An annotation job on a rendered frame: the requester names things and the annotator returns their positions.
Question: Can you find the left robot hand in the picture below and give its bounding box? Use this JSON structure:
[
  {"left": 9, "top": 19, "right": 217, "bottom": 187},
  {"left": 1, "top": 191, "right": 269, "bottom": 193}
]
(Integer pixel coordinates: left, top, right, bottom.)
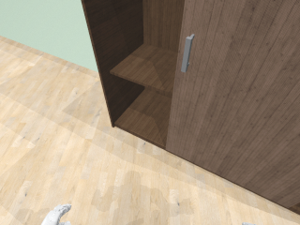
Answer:
[{"left": 41, "top": 203, "right": 71, "bottom": 225}]

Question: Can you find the handle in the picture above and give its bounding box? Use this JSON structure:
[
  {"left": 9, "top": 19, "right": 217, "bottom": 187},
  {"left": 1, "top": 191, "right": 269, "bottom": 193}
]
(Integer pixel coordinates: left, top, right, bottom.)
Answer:
[{"left": 181, "top": 34, "right": 195, "bottom": 73}]

